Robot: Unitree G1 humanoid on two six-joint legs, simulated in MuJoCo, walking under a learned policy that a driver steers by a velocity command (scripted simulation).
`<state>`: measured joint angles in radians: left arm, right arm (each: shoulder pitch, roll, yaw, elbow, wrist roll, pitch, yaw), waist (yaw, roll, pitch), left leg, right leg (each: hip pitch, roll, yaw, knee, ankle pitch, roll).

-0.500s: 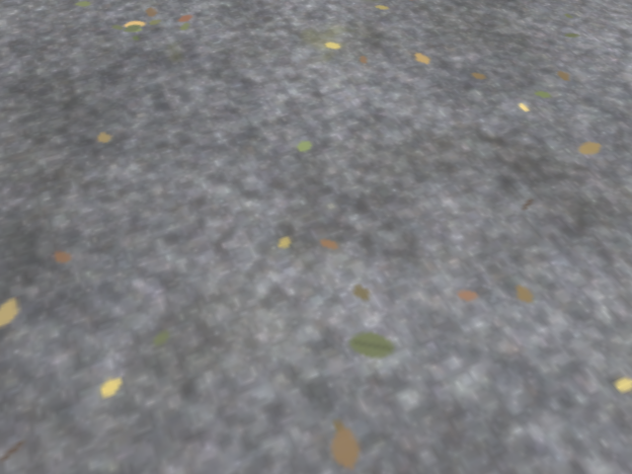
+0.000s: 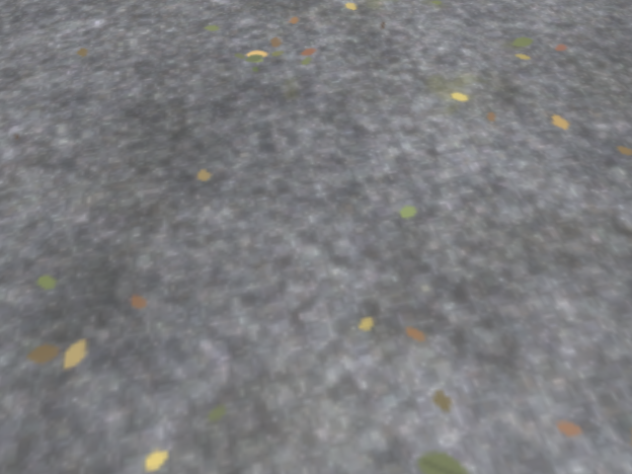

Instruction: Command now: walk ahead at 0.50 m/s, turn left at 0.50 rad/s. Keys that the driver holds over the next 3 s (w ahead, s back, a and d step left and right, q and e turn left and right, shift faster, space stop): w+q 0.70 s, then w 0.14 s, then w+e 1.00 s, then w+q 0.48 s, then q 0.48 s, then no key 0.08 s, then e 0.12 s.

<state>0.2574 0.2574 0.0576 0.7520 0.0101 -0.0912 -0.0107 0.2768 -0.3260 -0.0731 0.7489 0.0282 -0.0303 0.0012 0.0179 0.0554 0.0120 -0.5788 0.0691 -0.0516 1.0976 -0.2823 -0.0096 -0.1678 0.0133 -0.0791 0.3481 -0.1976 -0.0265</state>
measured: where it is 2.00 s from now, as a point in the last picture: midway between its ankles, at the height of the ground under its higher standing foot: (233, 256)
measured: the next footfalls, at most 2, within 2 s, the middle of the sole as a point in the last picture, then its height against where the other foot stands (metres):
left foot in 0.30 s outside the picture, level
right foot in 0.78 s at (322, 417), level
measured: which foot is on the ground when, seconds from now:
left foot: up 0.00-0.28, down 0.30-0.80, up 0.82-1.00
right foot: down 0.00-0.30, up 0.32-0.76, down 0.78-1.00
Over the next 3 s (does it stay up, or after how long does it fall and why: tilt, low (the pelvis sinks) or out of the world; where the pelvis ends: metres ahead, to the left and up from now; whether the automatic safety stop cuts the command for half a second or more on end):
stays up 1.45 0.32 -0.01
